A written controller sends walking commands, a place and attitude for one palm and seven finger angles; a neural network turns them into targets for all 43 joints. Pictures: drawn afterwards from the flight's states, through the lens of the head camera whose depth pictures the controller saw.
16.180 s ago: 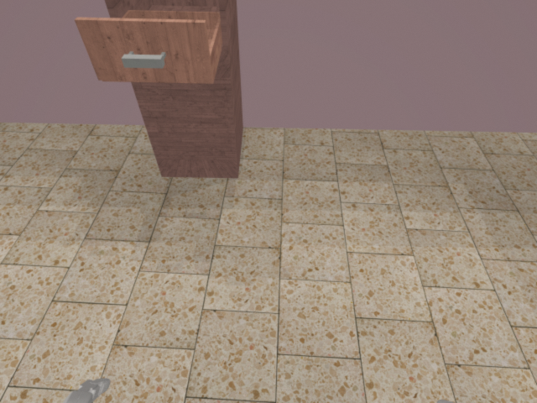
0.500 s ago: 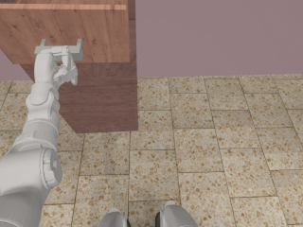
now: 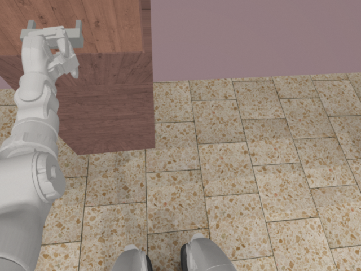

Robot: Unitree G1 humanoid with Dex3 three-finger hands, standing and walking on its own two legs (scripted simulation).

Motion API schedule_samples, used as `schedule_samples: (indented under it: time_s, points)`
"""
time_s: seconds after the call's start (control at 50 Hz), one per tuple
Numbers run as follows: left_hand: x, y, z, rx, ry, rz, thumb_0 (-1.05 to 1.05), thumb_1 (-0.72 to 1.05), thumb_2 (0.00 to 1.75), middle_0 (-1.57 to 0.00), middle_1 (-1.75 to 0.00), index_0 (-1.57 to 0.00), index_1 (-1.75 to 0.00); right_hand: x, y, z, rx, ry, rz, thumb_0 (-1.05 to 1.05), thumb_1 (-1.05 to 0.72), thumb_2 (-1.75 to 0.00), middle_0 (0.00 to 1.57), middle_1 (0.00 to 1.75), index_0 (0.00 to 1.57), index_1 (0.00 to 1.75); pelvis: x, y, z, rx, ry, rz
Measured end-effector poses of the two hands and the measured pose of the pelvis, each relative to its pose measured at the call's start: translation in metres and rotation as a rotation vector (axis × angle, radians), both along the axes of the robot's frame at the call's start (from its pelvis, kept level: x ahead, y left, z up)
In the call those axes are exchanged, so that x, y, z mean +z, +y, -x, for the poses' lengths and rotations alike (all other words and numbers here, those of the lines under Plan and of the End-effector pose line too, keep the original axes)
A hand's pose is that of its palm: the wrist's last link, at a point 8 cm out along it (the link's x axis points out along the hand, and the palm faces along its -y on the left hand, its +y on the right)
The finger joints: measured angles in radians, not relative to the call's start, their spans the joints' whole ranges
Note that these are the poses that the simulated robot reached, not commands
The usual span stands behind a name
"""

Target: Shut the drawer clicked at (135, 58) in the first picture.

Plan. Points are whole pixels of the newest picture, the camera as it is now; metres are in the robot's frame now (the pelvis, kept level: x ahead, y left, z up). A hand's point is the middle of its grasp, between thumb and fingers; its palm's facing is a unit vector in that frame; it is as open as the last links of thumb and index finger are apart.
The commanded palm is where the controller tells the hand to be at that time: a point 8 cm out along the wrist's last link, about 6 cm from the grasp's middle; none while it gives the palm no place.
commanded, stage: push the drawer shut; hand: left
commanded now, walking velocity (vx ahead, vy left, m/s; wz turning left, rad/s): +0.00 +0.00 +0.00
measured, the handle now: (54, 31) +0.63 +0.19 +0.09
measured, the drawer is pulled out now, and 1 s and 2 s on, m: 0.00 0.00 0.00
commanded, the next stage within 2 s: pull the fist back off the drawer in 0.16 s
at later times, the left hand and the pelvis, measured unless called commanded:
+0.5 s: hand (67, 57) +0.55 +0.16 +0.09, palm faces +0.00 -1.00 -0.02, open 3.0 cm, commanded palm +0.55 +0.18 +0.09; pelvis -0.03 +0.01 -0.02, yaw +1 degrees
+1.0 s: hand (70, 65) +0.54 +0.16 +0.08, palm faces +0.04 -1.00 -0.01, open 3.2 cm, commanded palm +0.50 +0.20 +0.09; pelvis +0.01 +0.01 +0.00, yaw -1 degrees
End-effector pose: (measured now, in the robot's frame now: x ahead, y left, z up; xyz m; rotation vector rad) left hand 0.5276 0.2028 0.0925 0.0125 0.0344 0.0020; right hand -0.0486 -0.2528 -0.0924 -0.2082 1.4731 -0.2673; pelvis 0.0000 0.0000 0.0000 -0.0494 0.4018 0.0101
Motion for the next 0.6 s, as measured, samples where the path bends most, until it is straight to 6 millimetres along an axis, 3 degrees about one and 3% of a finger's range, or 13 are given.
schedule_samples:
  time_s: [0.3, 0.6]
  points:
    - [-0.001, 0.014, -0.006, -0.001, 0.012, -0.014, 0.01, 0.64, 0.93, -1.4, -1.6, -1.4, -1.6, 0.001, 0.0, 0.018, 0.036, 0.025, 0.042, 0.0, -0.9, -0.9, 0.21, 0.3, 0.21, 0.3, -0.011, 0.003, 0.018, 0.034, 0.033, 0.026]
    - [-0.004, 0.009, -0.003, 0.001, 0.016, -0.01, -0.02, 0.7, 0.93, -1.4, -1.6, -1.4, -1.6, 0.0, 0.011, 0.041, 0.033, 0.045, 0.026, 0.0, -0.9, -0.9, 0.21, 0.3, 0.21, 0.3, -0.017, 0.009, 0.029, 0.028, 0.044, 0.03]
